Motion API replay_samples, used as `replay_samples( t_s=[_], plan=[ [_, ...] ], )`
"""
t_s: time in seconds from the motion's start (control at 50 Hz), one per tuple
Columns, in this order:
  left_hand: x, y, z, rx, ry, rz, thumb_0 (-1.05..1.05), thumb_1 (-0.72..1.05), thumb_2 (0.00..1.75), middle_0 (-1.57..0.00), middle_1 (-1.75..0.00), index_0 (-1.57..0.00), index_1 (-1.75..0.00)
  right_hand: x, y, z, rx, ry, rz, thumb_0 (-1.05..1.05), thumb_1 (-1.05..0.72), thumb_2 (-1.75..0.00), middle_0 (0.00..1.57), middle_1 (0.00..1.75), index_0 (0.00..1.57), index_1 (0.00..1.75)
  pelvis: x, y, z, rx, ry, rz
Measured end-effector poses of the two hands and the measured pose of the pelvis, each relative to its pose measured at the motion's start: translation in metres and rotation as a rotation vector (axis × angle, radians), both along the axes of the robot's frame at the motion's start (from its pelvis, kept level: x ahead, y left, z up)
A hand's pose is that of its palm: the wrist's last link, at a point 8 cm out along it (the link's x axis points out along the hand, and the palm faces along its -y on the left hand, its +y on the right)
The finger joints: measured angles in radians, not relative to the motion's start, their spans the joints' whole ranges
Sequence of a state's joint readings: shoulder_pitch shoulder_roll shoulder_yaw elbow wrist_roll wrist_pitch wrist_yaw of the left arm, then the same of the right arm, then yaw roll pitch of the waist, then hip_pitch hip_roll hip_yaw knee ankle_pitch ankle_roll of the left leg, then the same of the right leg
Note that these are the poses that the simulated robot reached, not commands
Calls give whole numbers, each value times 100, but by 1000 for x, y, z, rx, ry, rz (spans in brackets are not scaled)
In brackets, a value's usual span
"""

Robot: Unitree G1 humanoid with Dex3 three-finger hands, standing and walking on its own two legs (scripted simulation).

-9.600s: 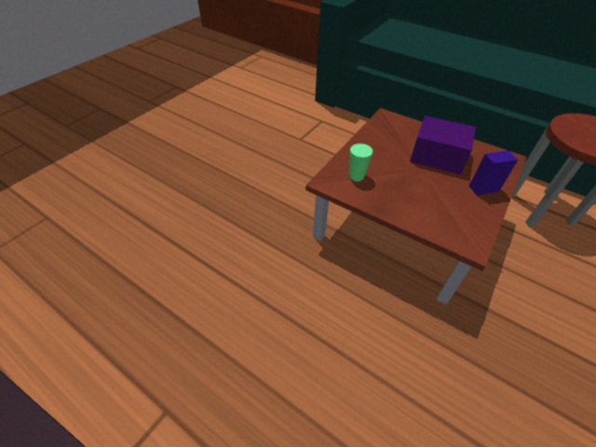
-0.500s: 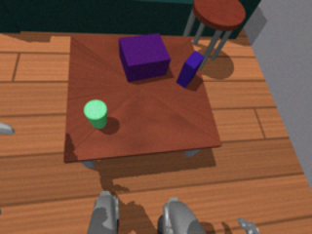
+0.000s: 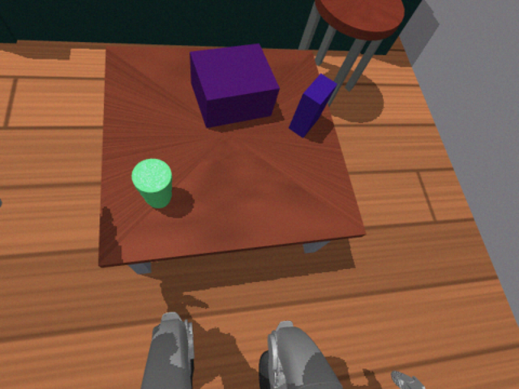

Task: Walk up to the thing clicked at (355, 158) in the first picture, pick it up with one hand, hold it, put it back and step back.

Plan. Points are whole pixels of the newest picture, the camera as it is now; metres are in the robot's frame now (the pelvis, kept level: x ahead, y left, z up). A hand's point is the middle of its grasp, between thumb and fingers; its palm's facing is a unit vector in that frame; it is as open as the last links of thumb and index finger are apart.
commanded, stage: go down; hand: left
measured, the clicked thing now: (155, 187) +0.53 +0.18 -0.28
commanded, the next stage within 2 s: none
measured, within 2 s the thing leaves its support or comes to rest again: neither
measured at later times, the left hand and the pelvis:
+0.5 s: hand out of the picture +0.46 +0.36 +0.03, palm faces +0.17 -0.98 -0.07, open 17.7 cm; pelvis +0.01 +0.00 +0.00, yaw +0 degrees
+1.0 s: hand out of the picture +0.47 +0.37 +0.04, palm faces +0.17 -0.98 -0.05, open 17.7 cm; pelvis +0.00 +0.00 -0.01, yaw -1 degrees
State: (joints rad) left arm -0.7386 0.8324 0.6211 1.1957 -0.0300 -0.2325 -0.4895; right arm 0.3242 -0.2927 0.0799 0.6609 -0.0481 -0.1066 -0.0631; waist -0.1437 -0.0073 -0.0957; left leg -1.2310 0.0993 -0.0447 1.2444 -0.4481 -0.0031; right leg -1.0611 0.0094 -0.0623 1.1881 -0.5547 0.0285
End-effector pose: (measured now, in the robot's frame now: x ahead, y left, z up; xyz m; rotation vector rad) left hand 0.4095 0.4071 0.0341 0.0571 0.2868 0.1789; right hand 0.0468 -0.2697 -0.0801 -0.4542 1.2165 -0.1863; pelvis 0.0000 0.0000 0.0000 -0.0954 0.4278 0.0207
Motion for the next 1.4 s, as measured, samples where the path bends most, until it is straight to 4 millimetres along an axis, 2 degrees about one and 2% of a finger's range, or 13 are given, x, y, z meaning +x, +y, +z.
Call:
replay_samples(
  t_s=[0.7,1.14,1.4],
  plan=[
    [25,7,11,-13,-77,-2,-1,-60,6,-6,-3,-4,-5,5,3,-2,0,26,2,0,-91,-90,20,30,20,30,6,2,-4,-10,24,0],
    [39,10,16,-15,-129,-2,-1,-59,5,-6,-4,-5,-5,-20,7,-7,4,85,-26,0,-90,-90,20,30,20,30,0,3,-10,-17,40,-5],
    [41,9,18,-21,-145,-6,-1,-58,6,-6,-5,-4,-6,-18,6,-9,4,85,-34,0,-90,-90,20,30,20,30,2,3,-11,-19,47,-6]
  ],
)
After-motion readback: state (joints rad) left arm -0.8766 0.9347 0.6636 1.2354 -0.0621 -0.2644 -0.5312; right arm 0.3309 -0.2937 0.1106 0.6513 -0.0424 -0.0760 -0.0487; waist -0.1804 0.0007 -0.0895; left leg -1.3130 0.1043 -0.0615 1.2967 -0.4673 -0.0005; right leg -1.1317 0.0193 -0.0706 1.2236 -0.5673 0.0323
